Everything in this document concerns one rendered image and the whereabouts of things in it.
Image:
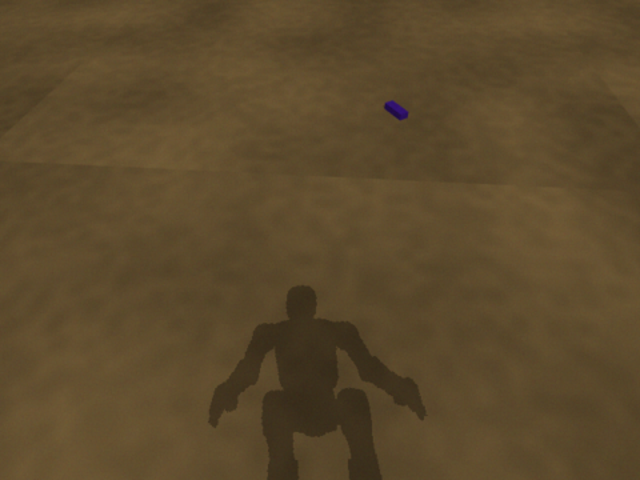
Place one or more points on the small box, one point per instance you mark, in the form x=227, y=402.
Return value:
x=396, y=110

